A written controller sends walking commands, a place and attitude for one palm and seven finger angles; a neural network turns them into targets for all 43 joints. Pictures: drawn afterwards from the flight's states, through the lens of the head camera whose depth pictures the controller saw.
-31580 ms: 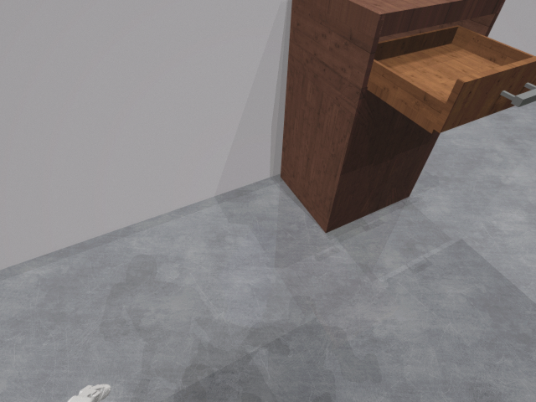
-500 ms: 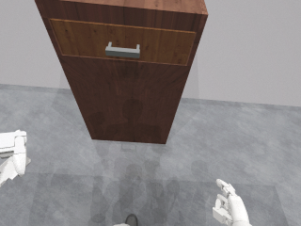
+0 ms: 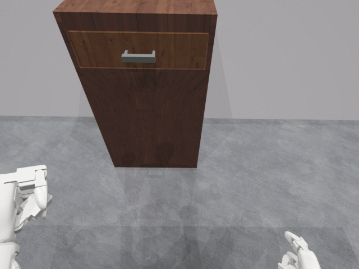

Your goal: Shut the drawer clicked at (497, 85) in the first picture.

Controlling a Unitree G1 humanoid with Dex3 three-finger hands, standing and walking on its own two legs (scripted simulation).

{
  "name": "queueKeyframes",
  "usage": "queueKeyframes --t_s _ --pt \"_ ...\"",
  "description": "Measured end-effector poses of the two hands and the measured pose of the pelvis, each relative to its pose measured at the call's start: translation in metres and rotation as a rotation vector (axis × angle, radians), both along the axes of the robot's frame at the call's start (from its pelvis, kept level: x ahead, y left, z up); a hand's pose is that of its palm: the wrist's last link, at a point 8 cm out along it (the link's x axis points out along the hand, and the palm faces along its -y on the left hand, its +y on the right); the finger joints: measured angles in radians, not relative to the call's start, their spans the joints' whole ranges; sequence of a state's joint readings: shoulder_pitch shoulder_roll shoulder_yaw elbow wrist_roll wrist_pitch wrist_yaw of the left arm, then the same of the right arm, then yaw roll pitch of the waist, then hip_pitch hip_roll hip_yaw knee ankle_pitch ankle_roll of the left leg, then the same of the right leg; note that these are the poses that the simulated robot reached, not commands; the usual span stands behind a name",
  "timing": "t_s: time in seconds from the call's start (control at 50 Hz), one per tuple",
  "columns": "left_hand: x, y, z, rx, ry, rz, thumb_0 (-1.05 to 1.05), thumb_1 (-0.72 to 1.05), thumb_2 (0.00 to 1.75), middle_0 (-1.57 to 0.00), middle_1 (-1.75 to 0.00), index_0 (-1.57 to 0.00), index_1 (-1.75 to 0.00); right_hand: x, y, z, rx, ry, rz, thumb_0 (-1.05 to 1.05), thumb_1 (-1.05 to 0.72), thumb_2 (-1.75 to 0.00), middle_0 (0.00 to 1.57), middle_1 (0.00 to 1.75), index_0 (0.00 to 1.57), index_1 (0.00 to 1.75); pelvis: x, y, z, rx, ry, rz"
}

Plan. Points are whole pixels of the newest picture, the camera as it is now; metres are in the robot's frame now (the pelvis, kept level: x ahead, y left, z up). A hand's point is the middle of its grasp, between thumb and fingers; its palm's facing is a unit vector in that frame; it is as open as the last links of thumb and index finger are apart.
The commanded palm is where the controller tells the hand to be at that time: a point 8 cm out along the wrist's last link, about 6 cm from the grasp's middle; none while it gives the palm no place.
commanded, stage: stop stepping back and stand still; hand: left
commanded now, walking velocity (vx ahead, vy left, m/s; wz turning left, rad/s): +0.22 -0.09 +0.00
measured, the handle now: (139, 55) +0.81 +0.18 +0.06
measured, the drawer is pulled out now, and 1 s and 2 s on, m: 0.00 0.00 0.00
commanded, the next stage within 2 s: let the arm hang, fingers relaxed in 1.02 s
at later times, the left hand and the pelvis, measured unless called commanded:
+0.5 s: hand out of the picture +0.14 +0.25 +0.17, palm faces +0.35 -0.84 -0.41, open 3.2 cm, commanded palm +0.08 +0.30 +0.18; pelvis -0.06 +0.02 +0.00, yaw -1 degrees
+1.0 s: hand (20, 206) +0.18 +0.24 +0.17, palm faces +0.29 -0.79 -0.54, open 3.2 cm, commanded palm +0.11 +0.28 +0.18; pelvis -0.02 +0.01 +0.00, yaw -2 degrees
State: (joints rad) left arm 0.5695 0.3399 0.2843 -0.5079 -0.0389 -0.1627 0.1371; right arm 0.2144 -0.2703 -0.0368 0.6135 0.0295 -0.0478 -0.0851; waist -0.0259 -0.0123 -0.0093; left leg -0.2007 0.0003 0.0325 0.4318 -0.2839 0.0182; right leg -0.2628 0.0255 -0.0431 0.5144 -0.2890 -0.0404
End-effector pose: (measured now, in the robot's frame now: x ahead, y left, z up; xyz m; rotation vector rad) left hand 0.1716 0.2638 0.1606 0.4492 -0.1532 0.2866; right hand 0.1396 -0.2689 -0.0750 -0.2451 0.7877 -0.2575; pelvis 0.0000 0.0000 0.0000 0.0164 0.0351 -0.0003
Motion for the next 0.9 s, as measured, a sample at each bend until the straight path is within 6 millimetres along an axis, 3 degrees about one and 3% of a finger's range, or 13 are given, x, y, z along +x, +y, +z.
queueKeyframes --t_s 0.08,0.16,0.24,0.32,0.38,0.5,0.58,0.66,0.8,0.9 --pt "-0.026 -0.001 0.018 0.087 -0.044 -0.076 0.01 0.88 0.89 -1.41 -1.60 -1.40 -1.60 -0.015 0.012 0.012 0.008 -0.059 0.022 0.02 -0.91 -0.90 0.19 0.30 0.20 0.30 -0.019 0.001 0.000 0.007 -0.032 -0.015" --pt "-0.055 0.011 0.039 0.182 -0.099 -0.061 0.01 0.88 0.89 -1.41 -1.60 -1.40 -1.60 -0.027 0.027 0.011 0.036 -0.105 0.041 0.02 -0.91 -0.90 0.20 0.30 0.20 0.30 -0.030 0.005 -0.001 -0.014 -0.050 -0.012" --pt "-0.074 0.031 0.038 0.149 -0.139 0.024 0.01 0.88 0.89 -1.41 -1.60 -1.41 -1.60 -0.040 0.041 0.003 0.047 -0.072 0.052 0.01 -0.91 -0.90 0.20 0.30 0.21 0.30 -0.039 0.015 -0.001 -0.022 -0.049 -0.015" --pt "-0.075 0.048 0.015 0.054 -0.156 0.073 0.01 0.89 0.89 -1.41 -1.60 -1.41 -1.60 -0.053 0.054 -0.006 0.024 -0.050 0.075 0.02 -0.91 -0.90 0.20 0.30 0.21 0.30 -0.049 0.027 -0.009 -0.023 -0.067 -0.013" --pt "-0.069 0.047 0.003 0.021 -0.138 0.060 0.01 0.89 0.89 -1.41 -1.60 -1.41 -1.60 -0.063 0.065 -0.010 0.039 -0.043 0.066 0.02 -0.91 -0.90 0.20 0.30 0.21 0.30 -0.057 0.030 -0.011 -0.006 -0.097 -0.015" --pt "-0.068 0.029 0.023 0.066 -0.152 -0.023 0.01 0.89 0.89 -1.41 -1.60 -1.41 -1.60 -0.079 0.079 -0.005 0.102 -0.028 0.079 0.02 -0.91 -0.90 0.20 0.30 0.21 0.30 -0.055 0.022 -0.001 -0.019 -0.080 -0.016" --pt "-0.068 0.022 0.037 0.160 -0.149 -0.021 0.01 0.89 0.89 -1.41 -1.60 -1.41 -1.60 -0.075 0.072 -0.011 0.114 -0.007 0.086 0.02 -0.90 -0.90 0.20 0.30 0.21 0.30 -0.050 0.011 -0.002 -0.028 -0.045 -0.015" --pt "-0.060 0.019 0.027 0.152 -0.105 0.004 0.01 0.89 0.89 -1.41 -1.60 -1.41 -1.60 -0.064 0.052 -0.024 0.095 0.044 0.084 0.02 -0.90 -0.90 0.20 0.30 0.21 0.30 -0.050 0.006 -0.007 -0.029 -0.033 -0.018" --pt "-0.041 0.018 0.008 0.079 -0.046 -0.017 0.01 0.88 0.89 -1.41 -1.60 -1.41 -1.60 -0.038 0.025 -0.009 0.007 -0.007 0.034 0.02 -0.91 -0.90 0.20 0.30 0.21 0.30 -0.031 0.013 -0.007 -0.026 -0.038 -0.023" --pt "-0.030 0.014 0.018 0.133 -0.071 -0.068 0.01 0.88 0.89 -1.41 -1.60 -1.41 -1.60 -0.015 0.028 0.002 0.005 -0.074 0.036 0.02 -0.91 -0.90 0.20 0.30 0.20 0.30 -0.024 0.012 -0.006 0.004 -0.048 -0.034"
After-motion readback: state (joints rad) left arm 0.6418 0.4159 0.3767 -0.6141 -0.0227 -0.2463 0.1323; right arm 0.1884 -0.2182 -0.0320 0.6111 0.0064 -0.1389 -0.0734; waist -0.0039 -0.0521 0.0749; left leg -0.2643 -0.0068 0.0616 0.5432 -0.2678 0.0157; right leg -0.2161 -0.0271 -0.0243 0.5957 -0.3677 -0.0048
